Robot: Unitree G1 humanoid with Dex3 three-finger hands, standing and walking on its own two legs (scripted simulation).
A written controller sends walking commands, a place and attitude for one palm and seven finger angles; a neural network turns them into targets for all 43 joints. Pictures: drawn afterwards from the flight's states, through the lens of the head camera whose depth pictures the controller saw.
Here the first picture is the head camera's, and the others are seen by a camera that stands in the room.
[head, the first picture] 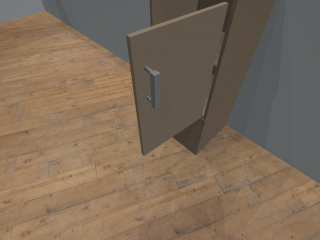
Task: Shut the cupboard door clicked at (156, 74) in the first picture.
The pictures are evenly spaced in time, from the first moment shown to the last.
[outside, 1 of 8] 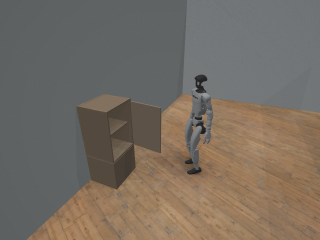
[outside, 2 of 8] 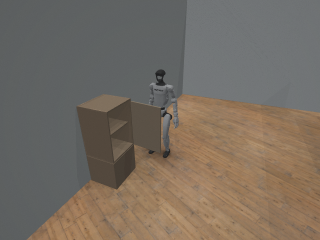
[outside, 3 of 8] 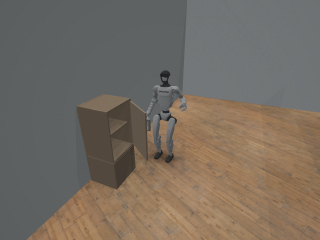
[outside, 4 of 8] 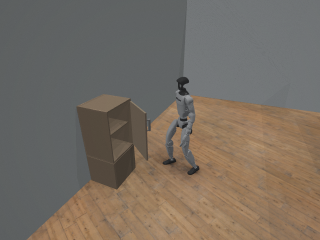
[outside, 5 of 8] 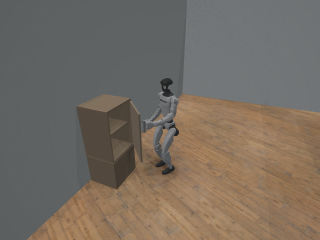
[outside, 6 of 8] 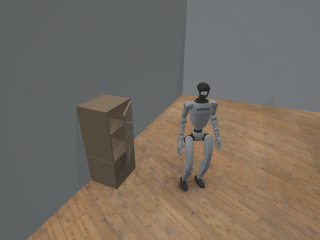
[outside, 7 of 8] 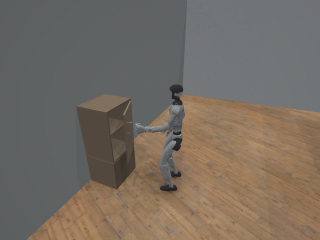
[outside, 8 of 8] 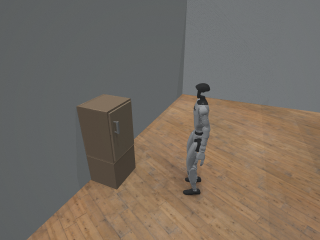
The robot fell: no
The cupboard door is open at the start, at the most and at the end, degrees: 84 84 0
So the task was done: yes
